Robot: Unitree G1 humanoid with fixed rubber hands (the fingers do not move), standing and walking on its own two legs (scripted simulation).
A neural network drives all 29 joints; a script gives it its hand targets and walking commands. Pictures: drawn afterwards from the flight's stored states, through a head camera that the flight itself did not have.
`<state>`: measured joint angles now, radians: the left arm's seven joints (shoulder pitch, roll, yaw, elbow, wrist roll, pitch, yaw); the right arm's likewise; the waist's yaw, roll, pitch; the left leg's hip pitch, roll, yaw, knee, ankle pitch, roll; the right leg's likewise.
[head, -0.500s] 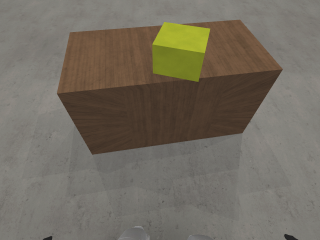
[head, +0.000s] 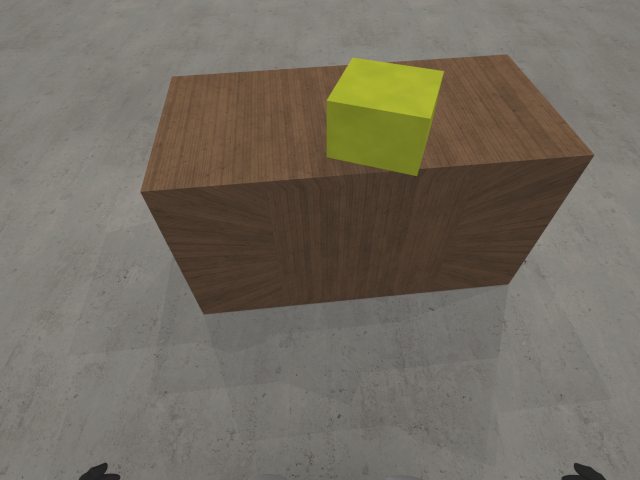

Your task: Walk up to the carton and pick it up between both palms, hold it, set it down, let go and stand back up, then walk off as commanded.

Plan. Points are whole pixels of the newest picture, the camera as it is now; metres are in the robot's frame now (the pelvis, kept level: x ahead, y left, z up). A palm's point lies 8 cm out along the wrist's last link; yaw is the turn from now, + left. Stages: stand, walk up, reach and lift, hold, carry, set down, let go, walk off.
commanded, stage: walk up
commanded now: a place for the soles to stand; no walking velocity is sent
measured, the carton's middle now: (383, 115) +0.89 -0.15 -0.08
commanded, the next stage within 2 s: none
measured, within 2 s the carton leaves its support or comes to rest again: neither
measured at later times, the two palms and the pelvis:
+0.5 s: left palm out of the picture +0.06 +0.33 -0.09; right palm out of the picture +0.07 -0.32 -0.09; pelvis -0.01 +0.01 -0.01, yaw +2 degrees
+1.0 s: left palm out of the picture +0.05 +0.32 -0.10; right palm out of the picture +0.09 -0.33 -0.10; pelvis -0.01 +0.00 -0.01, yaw +4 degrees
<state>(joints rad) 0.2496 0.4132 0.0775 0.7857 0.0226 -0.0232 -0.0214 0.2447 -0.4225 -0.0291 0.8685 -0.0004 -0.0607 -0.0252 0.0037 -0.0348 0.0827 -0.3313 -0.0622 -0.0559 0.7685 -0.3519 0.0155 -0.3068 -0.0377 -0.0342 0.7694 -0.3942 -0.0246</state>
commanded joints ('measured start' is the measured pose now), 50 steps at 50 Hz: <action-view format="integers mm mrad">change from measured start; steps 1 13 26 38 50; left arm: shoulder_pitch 16 -133 5 -99 -24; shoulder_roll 275 157 259 166 307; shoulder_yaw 78 44 75 45 87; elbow -50 -117 -37 -98 -22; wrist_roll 2 -9 17 -20 15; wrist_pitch -36 30 -29 4 -22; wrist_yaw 16 8 19 15 19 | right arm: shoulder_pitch -19 122 -34 135 -69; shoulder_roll -185 -336 -143 -284 -223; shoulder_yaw -38 -86 -29 -70 -50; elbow -70 -19 -67 -18 -38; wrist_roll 1 -41 -1 -31 -15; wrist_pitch -1 -42 -10 -45 4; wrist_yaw -19 -22 -6 -28 -19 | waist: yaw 37 -39 50 -41 50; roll -79 173 -155 78 -91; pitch -72 -62 -48 -170 36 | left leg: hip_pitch -233 123 -336 237 -324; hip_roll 15 346 -25 249 19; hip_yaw -26 -650 -20 -403 -70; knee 238 -442 99 -241 193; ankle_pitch -266 -96 -119 396 -168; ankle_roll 2 236 -10 187 0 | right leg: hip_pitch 207 -288 232 -175 91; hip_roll -390 20 -304 -11 -350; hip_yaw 458 30 497 4 537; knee -406 177 -486 187 -533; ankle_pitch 401 -262 -46 237 -180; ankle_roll -260 -4 -136 7 -142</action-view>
